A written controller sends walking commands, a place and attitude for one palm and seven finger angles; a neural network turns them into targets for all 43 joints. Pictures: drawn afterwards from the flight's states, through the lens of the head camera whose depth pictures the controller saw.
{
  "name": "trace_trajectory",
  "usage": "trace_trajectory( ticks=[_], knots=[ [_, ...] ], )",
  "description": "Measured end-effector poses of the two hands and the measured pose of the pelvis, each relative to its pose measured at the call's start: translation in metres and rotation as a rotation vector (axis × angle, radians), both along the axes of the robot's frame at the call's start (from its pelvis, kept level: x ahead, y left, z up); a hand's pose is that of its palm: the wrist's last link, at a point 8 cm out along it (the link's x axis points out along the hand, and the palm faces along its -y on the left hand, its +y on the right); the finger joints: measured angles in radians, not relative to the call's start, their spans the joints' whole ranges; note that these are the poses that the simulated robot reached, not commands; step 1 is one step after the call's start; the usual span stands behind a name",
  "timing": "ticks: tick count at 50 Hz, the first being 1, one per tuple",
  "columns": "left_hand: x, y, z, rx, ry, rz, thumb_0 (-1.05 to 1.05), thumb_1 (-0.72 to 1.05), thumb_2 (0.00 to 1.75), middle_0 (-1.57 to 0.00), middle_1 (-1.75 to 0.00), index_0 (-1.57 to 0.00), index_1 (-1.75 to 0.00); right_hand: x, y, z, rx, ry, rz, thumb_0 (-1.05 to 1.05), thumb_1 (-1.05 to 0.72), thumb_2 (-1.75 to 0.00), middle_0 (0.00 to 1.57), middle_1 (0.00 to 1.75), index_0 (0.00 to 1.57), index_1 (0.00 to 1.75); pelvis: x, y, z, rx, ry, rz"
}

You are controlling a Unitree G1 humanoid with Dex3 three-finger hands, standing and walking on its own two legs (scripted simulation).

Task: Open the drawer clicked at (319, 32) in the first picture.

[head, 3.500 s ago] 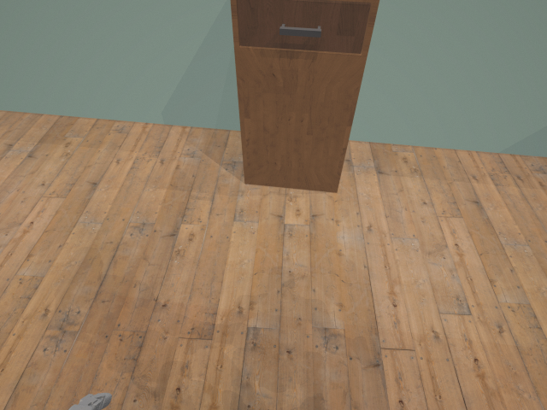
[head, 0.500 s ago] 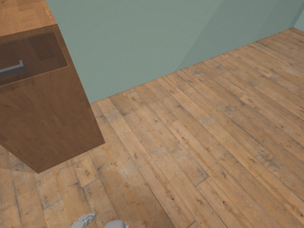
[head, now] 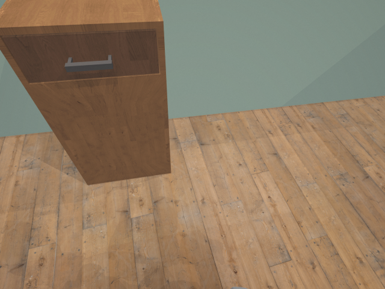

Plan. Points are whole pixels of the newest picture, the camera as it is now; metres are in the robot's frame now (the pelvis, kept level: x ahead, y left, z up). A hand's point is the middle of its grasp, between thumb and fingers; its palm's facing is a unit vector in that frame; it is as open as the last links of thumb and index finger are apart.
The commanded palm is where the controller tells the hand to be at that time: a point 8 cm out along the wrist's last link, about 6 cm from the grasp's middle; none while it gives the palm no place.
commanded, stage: turn to face it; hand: left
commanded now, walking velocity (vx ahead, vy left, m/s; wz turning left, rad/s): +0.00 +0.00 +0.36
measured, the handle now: (90, 62) +0.74 +0.37 +0.03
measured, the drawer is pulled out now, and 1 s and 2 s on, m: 0.00 0.00 0.00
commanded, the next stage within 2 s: take the last steps up to it in 0.24 s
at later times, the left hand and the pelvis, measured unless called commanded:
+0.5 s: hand out of the picture -0.05 +0.14 -0.17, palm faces +0.29 -0.93 -0.23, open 7.3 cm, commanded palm none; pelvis -0.02 -0.05 +0.00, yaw +13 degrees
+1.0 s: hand out of the picture +0.11 +0.18 -0.18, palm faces +0.22 -0.96 -0.18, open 7.4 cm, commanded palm none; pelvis +0.07 -0.02 -0.01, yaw +13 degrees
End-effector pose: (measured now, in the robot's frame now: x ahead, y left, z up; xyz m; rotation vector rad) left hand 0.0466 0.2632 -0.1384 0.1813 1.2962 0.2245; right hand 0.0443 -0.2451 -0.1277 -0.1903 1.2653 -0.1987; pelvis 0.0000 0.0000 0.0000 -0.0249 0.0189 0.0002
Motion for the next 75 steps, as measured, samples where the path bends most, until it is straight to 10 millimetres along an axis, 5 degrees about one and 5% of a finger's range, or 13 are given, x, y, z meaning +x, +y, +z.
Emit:
trace_trajectory(
  ticks=[8,17,23,30,33,37,41,47,52,57,67,72,75],
  knots=[
    [0.006,-0.041,0.01,0.042,-0.126,0.027,0.01,0.91,0.9,-0.2,-0.3,-0.2,-0.3,0.031,-0.039,-0.024,0.046,-0.041,0.07,0.01,-0.91,-0.89,0.2,0.3,0.21,0.3,-0.006,-0.037,-0.012,0.033,-0.014,0.075],
    [-0.04,-0.081,0.019,0.015,-0.114,0.107,0.01,0.91,0.9,-0.2,-0.3,-0.21,-0.3,0.056,-0.054,-0.016,0.061,-0.053,0.163,0.01,-0.91,-0.89,0.2,0.3,0.2,0.3,-0.015,-0.057,-0.001,0.063,-0.035,0.164],
    [-0.09,-0.081,0.01,-0.01,-0.046,0.197,0.01,0.91,0.9,-0.2,-0.3,-0.21,-0.3,0.061,-0.039,-0.01,0.052,-0.018,0.249,0.01,-0.91,-0.89,0.2,0.3,0.2,0.3,-0.02,-0.055,0.0,0.056,-0.027,0.208],
    [-0.165,-0.067,-0.014,-0.074,0.113,0.313,0.01,0.91,0.9,-0.2,-0.3,-0.21,-0.3,0.073,0.003,-0.005,0.029,-0.057,0.335,0.01,-0.91,-0.89,0.2,0.3,0.2,0.3,-0.019,-0.028,-0.008,0.017,-0.02,0.242],
    [-0.177,-0.061,-0.017,-0.098,0.189,0.309,0.01,0.91,0.9,-0.2,-0.3,-0.2,-0.3,0.062,0.017,-0.003,0.03,-0.06,0.32,0.01,-0.91,-0.89,0.2,0.3,0.2,0.3,-0.013,-0.018,-0.007,0.022,-0.033,0.232],
    [-0.156,-0.052,-0.012,-0.116,0.181,0.288,0.01,0.91,0.9,-0.2,-0.3,-0.2,-0.3,0.036,0.017,-0.001,0.012,0.008,0.265,0.0,-0.93,-0.89,0.2,0.3,0.21,0.3,-0.002,-0.009,0.0,0.023,-0.039,0.237],
    [-0.11,-0.043,-0.009,-0.11,0.108,0.265,0.01,0.91,0.9,-0.2,-0.3,-0.2,-0.3,0.006,0.014,-0.004,0.015,0.124,0.224,0.0,-0.93,-0.89,0.2,0.3,0.21,0.3,0.015,-0.004,0.003,0.027,-0.041,0.24],
    [-0.01,-0.037,-0.007,-0.09,-0.012,0.189,0.01,0.91,0.9,-0.2,-0.3,-0.2,-0.3,-0.024,0.009,-0.012,0.045,0.277,0.139,0.01,-0.92,-0.89,0.2,0.3,0.2,0.3,0.05,-0.008,-0.003,0.038,-0.041,0.228],
    [0.08,-0.041,-0.011,-0.049,-0.139,0.122,0.01,0.91,0.9,-0.2,-0.3,-0.2,-0.3,-0.02,-0.001,-0.03,0.079,0.369,0.088,0.01,-0.91,-0.89,0.2,0.3,0.2,0.3,0.092,-0.022,-0.02,0.044,-0.04,0.226],
    [0.108,-0.051,-0.004,-0.039,-0.192,0.157,0.0,0.91,0.9,-0.2,-0.3,-0.2,-0.3,0.043,-0.007,-0.033,0.082,0.319,0.122,0.01,-0.91,-0.89,0.2,0.3,0.2,0.3,0.121,-0.027,-0.016,0.028,-0.054,0.246],
    [0.085,-0.039,-0.004,-0.061,-0.023,0.242,-0.01,0.94,0.9,-0.2,-0.3,-0.21,-0.3,0.225,0.022,-0.009,0.058,-0.007,0.241,0.01,-0.93,-0.89,0.2,0.3,0.2,0.3,0.175,-0.005,0.0,0.008,-0.036,0.247],
    [0.072,-0.03,-0.024,-0.126,0.076,0.299,0.0,0.92,0.9,-0.2,-0.3,-0.2,-0.3,0.286,0.051,-0.003,0.02,-0.089,0.304,0.01,-0.93,-0.89,0.2,0.3,0.2,0.3,0.205,0.024,-0.01,-0.015,-0.044,0.245],
    [0.075,-0.023,-0.03,-0.152,0.142,0.294,0.0,0.92,0.9,-0.2,-0.3,-0.2,-0.3,0.302,0.069,-0.002,0.011,-0.11,0.307,0.01,-0.92,-0.89,0.2,0.3,0.2,0.3,0.22,0.037,-0.012,0.005,-0.043,0.229]
  ],
)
